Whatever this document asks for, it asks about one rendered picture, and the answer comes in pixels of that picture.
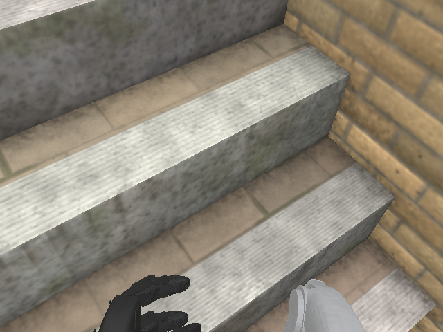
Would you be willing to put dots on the right robot thigh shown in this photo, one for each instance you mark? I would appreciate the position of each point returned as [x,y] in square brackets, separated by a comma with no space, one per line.
[320,309]

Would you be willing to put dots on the robot left hand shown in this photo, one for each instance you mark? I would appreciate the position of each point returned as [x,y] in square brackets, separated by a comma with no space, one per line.
[124,312]

